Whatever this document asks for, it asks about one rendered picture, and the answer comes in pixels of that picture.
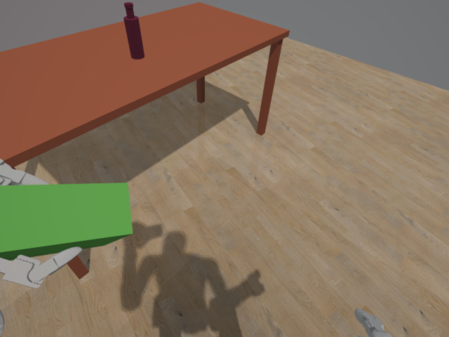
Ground sponge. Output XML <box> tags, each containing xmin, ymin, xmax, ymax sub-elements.
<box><xmin>0</xmin><ymin>183</ymin><xmax>133</xmax><ymax>260</ymax></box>

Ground robot right hand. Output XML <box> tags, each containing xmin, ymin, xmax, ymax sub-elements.
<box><xmin>354</xmin><ymin>308</ymin><xmax>392</xmax><ymax>337</ymax></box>

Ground robot left hand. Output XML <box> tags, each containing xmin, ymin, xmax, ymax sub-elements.
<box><xmin>0</xmin><ymin>159</ymin><xmax>83</xmax><ymax>289</ymax></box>

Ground table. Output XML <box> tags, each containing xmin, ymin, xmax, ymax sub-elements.
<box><xmin>0</xmin><ymin>2</ymin><xmax>290</xmax><ymax>279</ymax></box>

